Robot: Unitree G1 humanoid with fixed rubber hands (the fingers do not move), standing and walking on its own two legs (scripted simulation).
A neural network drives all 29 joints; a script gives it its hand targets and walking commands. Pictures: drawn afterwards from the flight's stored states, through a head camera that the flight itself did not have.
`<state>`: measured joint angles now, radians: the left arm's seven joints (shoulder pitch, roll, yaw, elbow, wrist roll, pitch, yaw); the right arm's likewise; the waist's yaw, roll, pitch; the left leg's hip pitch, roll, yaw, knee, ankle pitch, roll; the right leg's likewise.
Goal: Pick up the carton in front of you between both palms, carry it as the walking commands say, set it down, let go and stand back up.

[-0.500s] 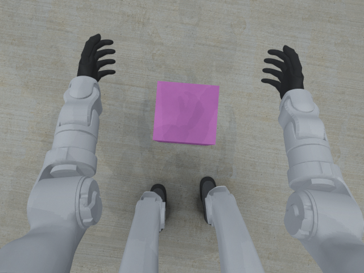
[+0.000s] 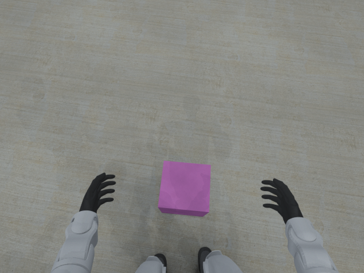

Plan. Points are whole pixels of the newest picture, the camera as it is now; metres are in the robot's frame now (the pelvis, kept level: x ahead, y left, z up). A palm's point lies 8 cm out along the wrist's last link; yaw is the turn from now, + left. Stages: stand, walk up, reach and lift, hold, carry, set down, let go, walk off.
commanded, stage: let go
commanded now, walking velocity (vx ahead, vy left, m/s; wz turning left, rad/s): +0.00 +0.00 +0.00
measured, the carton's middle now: (184, 190) +0.39 -0.02 -0.63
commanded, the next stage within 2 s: stand in 0.68 s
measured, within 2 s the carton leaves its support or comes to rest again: neither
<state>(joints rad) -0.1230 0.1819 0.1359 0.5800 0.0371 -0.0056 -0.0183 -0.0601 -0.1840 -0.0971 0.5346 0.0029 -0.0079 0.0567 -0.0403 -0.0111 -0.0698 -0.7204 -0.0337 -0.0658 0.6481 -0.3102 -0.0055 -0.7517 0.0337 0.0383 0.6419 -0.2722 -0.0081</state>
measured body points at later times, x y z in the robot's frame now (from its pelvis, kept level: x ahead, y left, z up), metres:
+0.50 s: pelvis +0.01 +0.01 +0.02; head +0.02 +0.01 +0.47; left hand +0.18 +0.25 -0.05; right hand +0.18 -0.22 -0.05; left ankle -0.02 +0.12 -0.72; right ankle +0.00 -0.11 -0.72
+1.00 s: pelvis +0.02 +0.00 +0.02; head +0.03 +0.00 +0.47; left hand +0.15 +0.30 -0.07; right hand +0.17 -0.28 -0.07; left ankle -0.02 +0.12 -0.72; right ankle +0.00 -0.11 -0.72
